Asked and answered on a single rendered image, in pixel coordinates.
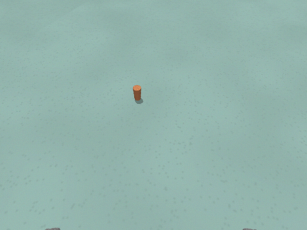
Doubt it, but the cup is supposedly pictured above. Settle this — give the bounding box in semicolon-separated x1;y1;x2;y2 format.
133;85;141;101

